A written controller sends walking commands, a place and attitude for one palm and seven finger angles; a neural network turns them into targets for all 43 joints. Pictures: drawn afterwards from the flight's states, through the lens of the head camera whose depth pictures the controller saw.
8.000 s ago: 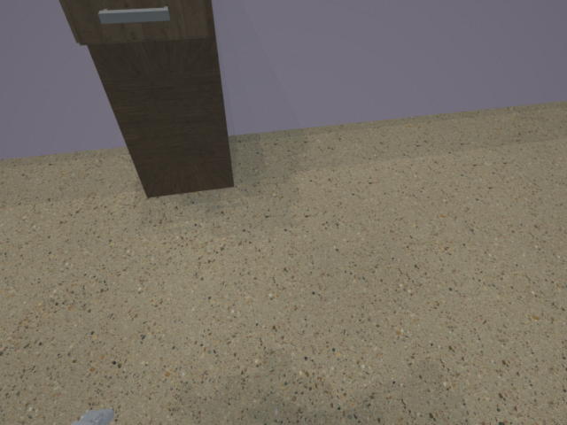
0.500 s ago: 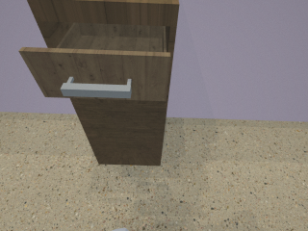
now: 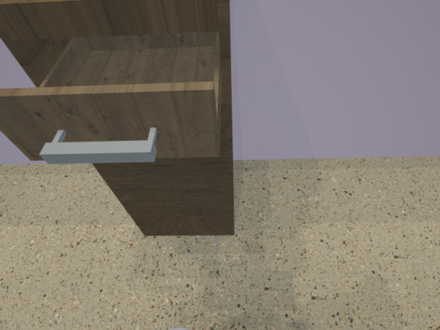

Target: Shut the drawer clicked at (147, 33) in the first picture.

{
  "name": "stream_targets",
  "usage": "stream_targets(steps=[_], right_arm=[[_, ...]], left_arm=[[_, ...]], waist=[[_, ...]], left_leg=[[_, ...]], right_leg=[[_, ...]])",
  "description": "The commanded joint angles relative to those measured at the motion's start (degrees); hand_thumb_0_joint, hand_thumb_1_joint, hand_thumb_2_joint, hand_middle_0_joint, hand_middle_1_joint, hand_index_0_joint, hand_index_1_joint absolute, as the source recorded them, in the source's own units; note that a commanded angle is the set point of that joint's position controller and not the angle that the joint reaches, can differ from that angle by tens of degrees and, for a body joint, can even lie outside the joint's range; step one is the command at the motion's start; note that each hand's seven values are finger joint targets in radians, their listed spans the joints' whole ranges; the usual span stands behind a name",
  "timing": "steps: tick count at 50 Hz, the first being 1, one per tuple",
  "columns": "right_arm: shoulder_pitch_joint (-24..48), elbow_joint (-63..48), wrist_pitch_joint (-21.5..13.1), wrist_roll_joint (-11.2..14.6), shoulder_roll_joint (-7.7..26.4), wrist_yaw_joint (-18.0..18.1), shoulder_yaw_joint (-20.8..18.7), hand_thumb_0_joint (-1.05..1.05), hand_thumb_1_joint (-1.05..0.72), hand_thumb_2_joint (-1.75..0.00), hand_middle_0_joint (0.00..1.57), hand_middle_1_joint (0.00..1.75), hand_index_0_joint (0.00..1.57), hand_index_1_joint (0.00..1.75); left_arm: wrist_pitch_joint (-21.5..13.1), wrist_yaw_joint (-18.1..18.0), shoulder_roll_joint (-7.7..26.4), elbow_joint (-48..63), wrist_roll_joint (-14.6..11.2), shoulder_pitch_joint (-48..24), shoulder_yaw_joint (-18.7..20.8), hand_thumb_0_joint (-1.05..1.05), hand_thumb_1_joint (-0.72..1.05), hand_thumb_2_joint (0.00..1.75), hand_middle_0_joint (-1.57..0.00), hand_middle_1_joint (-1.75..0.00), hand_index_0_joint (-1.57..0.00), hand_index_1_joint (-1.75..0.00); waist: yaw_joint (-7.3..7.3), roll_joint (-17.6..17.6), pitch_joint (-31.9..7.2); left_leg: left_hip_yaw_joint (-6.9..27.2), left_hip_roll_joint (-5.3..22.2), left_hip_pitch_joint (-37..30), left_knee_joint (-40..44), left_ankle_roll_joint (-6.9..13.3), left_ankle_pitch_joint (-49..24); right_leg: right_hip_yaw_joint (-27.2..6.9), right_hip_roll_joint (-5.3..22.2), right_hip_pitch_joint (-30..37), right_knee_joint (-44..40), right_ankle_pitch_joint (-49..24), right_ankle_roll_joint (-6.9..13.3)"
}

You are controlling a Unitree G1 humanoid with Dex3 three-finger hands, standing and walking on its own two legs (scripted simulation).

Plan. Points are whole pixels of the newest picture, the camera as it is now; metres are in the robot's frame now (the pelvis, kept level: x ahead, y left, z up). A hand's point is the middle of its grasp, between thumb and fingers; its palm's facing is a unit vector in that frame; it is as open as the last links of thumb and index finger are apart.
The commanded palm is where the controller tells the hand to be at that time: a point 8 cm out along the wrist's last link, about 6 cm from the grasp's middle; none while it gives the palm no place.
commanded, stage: come to a stop and stand still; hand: left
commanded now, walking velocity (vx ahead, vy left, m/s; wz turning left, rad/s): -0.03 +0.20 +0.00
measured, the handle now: (103, 142) +0.38 +0.22 +0.14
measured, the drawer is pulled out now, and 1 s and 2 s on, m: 0.17 0.17 0.17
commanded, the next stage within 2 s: look again from close up in 1.34 s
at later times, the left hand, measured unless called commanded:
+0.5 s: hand out of the picture -0.05 +0.21 -0.17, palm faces +0.13 -0.97 -0.21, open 7.3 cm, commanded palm none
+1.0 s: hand out of the picture +0.03 +0.18 -0.16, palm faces +0.04 -0.97 -0.22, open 7.2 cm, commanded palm none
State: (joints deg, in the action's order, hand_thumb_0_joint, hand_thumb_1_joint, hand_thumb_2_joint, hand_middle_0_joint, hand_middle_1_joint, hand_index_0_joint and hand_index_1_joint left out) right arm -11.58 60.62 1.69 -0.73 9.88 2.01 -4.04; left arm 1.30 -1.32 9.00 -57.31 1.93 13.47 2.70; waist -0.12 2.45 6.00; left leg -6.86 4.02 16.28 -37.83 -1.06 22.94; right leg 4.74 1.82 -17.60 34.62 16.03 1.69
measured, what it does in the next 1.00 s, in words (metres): steps on the spot: left foot, then right foot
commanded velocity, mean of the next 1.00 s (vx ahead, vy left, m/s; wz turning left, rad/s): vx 0.06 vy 0.00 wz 0.00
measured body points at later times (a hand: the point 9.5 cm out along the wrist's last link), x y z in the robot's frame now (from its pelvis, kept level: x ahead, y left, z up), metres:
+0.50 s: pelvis -0.06 +0.02 +0.01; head -0.06 +0.03 +0.46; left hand -0.06 +0.26 -0.15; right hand -0.01 -0.22 -0.14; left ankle -0.10 +0.13 -0.73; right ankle +0.02 -0.09 -0.72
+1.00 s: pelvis -0.03 +0.00 +0.01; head -0.01 -0.02 +0.46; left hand +0.02 +0.23 -0.14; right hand -0.10 -0.20 -0.16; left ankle -0.08 +0.12 -0.73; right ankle -0.04 -0.10 -0.73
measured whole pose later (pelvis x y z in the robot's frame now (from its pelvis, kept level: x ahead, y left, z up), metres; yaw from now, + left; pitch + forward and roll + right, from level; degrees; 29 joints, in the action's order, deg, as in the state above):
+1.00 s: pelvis -0.03 +0.00 +0.01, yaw +3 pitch +0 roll -1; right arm -22.3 67.4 0.8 -0.7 6.4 2.6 -1.1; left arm -0.7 -1.7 8.1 -61.9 0.8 10.6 1.7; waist 3.0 3.1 1.7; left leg -3.6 4.1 10.7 -32.3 -0.9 23.6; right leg 7.2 0.3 -12.6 28.8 16.7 1.7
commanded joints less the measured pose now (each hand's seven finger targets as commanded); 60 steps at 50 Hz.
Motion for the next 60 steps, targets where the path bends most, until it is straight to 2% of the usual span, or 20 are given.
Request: stream_targets(steps=[1,5,14,20,22,23,24,25,27,28,33,38,42,44,45,46,48,51,55,60], right_arm=[[-4.1,-2.5,1.9,0.1,1.0,0.1,-0.6,0.0,-0.9,-0.9,0.2,0.3,0.2,0.3],[-3.6,-1.6,1.7,-0.1,3.7,-0.8,-0.9,0.0,-0.9,-0.9,0.2,0.3,0.2,0.3],[-0.4,-3.9,1.8,-0.6,4.2,-2.0,-0.3,0.0,-0.9,-0.9,0.2,0.3,0.2,0.3],[-10.2,-1.3,0.6,-0.5,2.8,-2.0,0.3,0.0,-0.9,-0.9,0.2,0.3,0.2,0.3],[-16.8,1.3,-0.1,-0.6,2.5,-1.4,0.8,0.0,-0.9,-0.9,0.2,0.3,0.2,0.3],[-17.5,1.1,-0.5,-1.2,5.0,-0.9,0.4,0.0,-0.9,-0.9,0.2,0.3,0.2,0.3],[-14.1,-0.5,-0.5,-1.8,9.2,-0.7,-0.1,0.0,-0.9,-0.9,0.2,0.3,0.2,0.3],[-9.0,-3.0,-0.4,-1.4,10.8,-0.3,-0.1,0.0,-0.9,-0.9,0.2,0.3,0.2,0.3],[-2.3,-3.2,-1.7,-1.3,7.6,-0.3,1.2,0.0,-0.9,-0.9,0.2,0.3,0.2,0.3],[-2.4,-3.2,-2.4,-1.0,7.1,-0.1,1.4,0.0,-0.9,-0.9,0.2,0.3,0.2,0.3],[-13.7,1.1,-3.8,-0.8,5.6,1.1,1.8,0.0,-0.9,-0.9,0.2,0.3,0.2,0.3],[-16.6,3.6,-3.6,-1.4,5.1,1.7,2.0,0.0,-0.9,-0.9,0.2,0.3,0.2,0.3],[-14.8,4.4,-3.1,-0.6,5.0,1.5,1.6,0.0,-0.9,-0.9,0.2,0.3,0.2,0.3],[-15.3,4.2,-3.1,0.2,0.4,0.9,2.4,0.0,-0.9,-0.9,0.2,0.3,0.2,0.3],[-15.3,3.9,-2.5,0.3,-1.1,0.7,2.8,0.0,-0.9,-0.9,0.2,0.3,0.2,0.3],[-15.1,4.2,-2.1,0.1,-1.8,0.9,2.6,0.0,-0.9,-0.9,0.2,0.3,0.2,0.3],[-14.4,4.9,-1.3,-0.1,-1.6,1.0,2.7,0.0,-0.9,-0.9,0.2,0.3,0.2,0.3],[-15.6,6.6,-1.3,0.1,-1.8,0.9,2.6,0.0,-0.9,-0.9,0.2,0.3,0.2,0.3],[-12.1,7.0,-1.8,-0.3,-0.4,0.6,2.7,0.0,-0.9,-0.9,0.2,0.3,0.2,0.3],[-10.6,6.1,-2.0,-0.2,0.2,0.8,2.6,0.0,-0.9,-0.9,0.2,0.3,0.2,0.3]], left_arm=[[-1.4,-1.6,8.5,2.3,-0.4,4.2,1.5,0.0,0.9,0.9,-0.2,-0.3,-0.2,-0.3],[-1.7,-1.8,8.1,3.3,-0.7,2.1,1.6,0.0,0.9,0.9,-0.2,-0.3,-0.2,-0.3],[-1.4,-1.5,10.6,3.4,-0.1,3.5,2.9,0.0,0.9,0.9,-0.2,-0.3,-0.2,-0.3],[-0.5,-0.5,11.6,2.8,-0.1,-0.4,3.2,0.0,0.9,0.9,-0.2,-0.3,-0.2,-0.3],[0.0,-0.1,9.9,2.3,-0.5,-1.3,2.6,0.0,0.9,0.9,-0.2,-0.3,-0.2,-0.3],[0.3,0.2,7.2,2.5,-0.9,-1.1,2.0,0.0,0.9,0.9,-0.2,-0.3,-0.2,-0.3],[0.4,0.4,3.2,3.3,-1.3,-0.9,1.4,0.0,0.9,0.9,-0.2,-0.3,-0.2,-0.3],[0.6,0.7,4.0,4.4,-0.7,-2.0,1.6,0.0,0.9,0.9,-0.2,-0.3,-0.2,-0.3],[0.4,1.7,4.3,1.5,0.1,2.1,2.1,0.0,0.9,0.9,-0.2,-0.3,-0.2,-0.3],[0.1,2.0,3.8,0.3,0.0,4.3,1.9,0.0,0.9,0.9,-0.2,-0.3,-0.2,-0.3],[-0.7,1.9,3.3,0.2,-0.2,1.4,1.1,0.0,0.9,0.9,-0.2,-0.3,-0.2,-0.3],[-0.7,1.4,1.6,0.5,-0.9,-1.7,0.0,0.0,0.9,0.9,-0.2,-0.3,-0.2,-0.3],[-1.6,0.8,2.1,-2.5,-1.3,4.2,0.2,0.0,0.9,0.9,-0.2,-0.3,-0.2,-0.3],[-2.3,-0.2,5.8,-5.0,-1.2,8.9,0.6,0.0,0.9,0.9,-0.2,-0.3,-0.2,-0.3],[-2.4,-0.6,7.5,-5.4,-1.6,8.5,0.4,0.0,0.9,0.9,-0.2,-0.3,-0.2,-0.3],[-2.2,-0.6,7.6,-5.3,-1.4,7.7,0.2,0.0,0.9,0.9,-0.2,-0.3,-0.2,-0.3],[-2.5,-1.0,5.3,-5.2,-1.4,5.1,-0.1,0.0,0.9,0.9,-0.2,-0.3,-0.2,-0.3],[-2.2,-1.2,3.4,-5.0,-1.7,2.3,-0.8,0.0,0.9,0.9,-0.2,-0.3,-0.2,-0.3],[-1.5,-0.9,2.3,-4.9,-1.7,2.0,-0.8,0.0,0.9,0.9,-0.2,-0.3,-0.2,-0.3],[-2.0,-1.0,3.1,-6.1,-1.6,4.4,-1.1,0.0,0.9,0.9,-0.2,-0.3,-0.2,-0.3]], waist=[[0.33,-13.4,-8.3],[-0.23,-10.4,-7.4],[-2.85,-9.5,-6.4],[0.85,-13.1,-7.0],[3.43,-8.4,-6.6],[3.75,1.8,-3.5],[3.1,17.3,2.0],[1.82,14.0,7.6],[-2.28,7.2,5.0],[-2.49,4.3,2.7],[1.85,3.2,-0.7],[3.16,6.7,-2.8],[0.25,5.0,-6.3],[-0.75,-5.6,-10.2],[-0.4,-9.8,-9.3],[-0.08,-9.4,-7.1],[0.49,-15.4,-5.3],[1.9,-9.6,-4.0],[0.21,1.8,1.6],[0.37,0.0,-3.2]], left_leg=[[7.9,-2.5,5.7,-23.0,-0.1,9.2],[7.8,-2.4,9.5,-26.4,-1.6,1.9],[6.8,-1.8,7.1,-11.7,-1.3,1.1],[0.8,-4.5,-9.7,7.1,0.7,-0.7],[0.5,-4.5,-18.1,18.0,1.8,-2.9],[10.8,2.0,-16.0,25.6,4.2,7.1],[25.8,14.0,-6.0,35.0,7.7,23.7],[28.7,19.2,4.0,38.8,10.3,23.4],[21.4,13.6,7.0,36.9,9.1,14.4],[17.8,11.6,3.3,34.7,8.4,8.6],[14.4,11.4,-14.2,27.9,9.1,-16.2],[11.5,11.9,-15.6,21.1,9.7,-41.3],[9.0,8.0,-9.1,14.2,5.5,-35.3],[4.1,2.5,3.0,9.4,1.2,-12.7],[2.3,0.1,4.6,8.2,0.1,0.9],[2.8,-0.1,3.0,5.4,0.1,3.9],[3.7,1.5,1.3,2.8,-0.1,2.6],[4.0,2.3,-4.2,11.0,0.0,-8.9],[5.2,4.2,-4.9,17.5,0.6,-19.2],[4.4,4.0,-8.1,17.2,0.7,-22.5]], right_leg=[[-14.8,17.9,6.2,-13.8,-41.4,8.7],[-11.4,16.2,10.0,-13.9,-36.8,8.2],[-16.2,16.5,10.3,-21.8,-3.1,7.8],[-12.3,12.0,0.0,-26.1,12.7,3.6],[-8.6,8.0,-6.1,-21.6,18.8,-0.1],[-5.0,3.5,-11.9,-11.6,19.4,-1.8],[2.2,-2.0,-15.4,4.1,13.1,-3.2],[-2.4,0.7,-15.1,11.9,10.7,-2.2],[-4.8,0.9,-10.4,21.6,2.7,-2.3],[-4.7,0.7,-10.9,24.0,0.2,-2.6],[-4.1,1.7,-19.5,21.5,0.0,-3.7],[-1.6,1.7,-10.5,7.2,5.4,-3.2],[0.0,0.0,6.6,-11.1,-7.9,-2.3],[-10.3,10.4,22.0,-11.1,-26.9,0.9],[-12.7,16.0,20.9,-12.8,-30.3,3.7],[-11.8,16.7,16.7,-14.2,-28.7,5.2],[-9.7,13.3,13.4,-14.6,-34.0,5.8],[-5.9,10.6,9.7,-12.5,-29.6,4.4],[-3.5,4.4,6.2,-13.2,-13.9,0.1],[-4.0,5.1,10.6,-13.2,-21.7,0.0]])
